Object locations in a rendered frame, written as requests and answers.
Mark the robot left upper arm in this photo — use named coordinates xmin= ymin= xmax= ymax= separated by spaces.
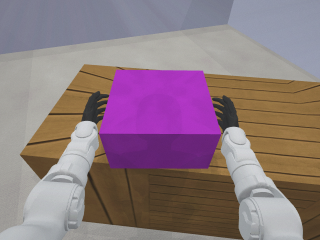
xmin=0 ymin=181 xmax=85 ymax=240

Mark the left robot forearm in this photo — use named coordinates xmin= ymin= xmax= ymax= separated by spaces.
xmin=23 ymin=121 xmax=99 ymax=222

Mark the robot right upper arm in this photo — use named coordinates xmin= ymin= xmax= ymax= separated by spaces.
xmin=238 ymin=197 xmax=304 ymax=240

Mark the right robot forearm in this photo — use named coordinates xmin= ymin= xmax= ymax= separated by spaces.
xmin=221 ymin=127 xmax=303 ymax=237

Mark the pedestal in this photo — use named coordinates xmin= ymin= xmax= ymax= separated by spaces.
xmin=20 ymin=64 xmax=320 ymax=240

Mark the right robot hand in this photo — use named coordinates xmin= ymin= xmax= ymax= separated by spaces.
xmin=212 ymin=95 xmax=239 ymax=133

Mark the left robot hand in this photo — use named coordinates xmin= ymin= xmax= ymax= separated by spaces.
xmin=81 ymin=91 xmax=109 ymax=125

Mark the carton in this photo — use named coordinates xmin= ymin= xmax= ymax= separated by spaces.
xmin=99 ymin=70 xmax=221 ymax=169

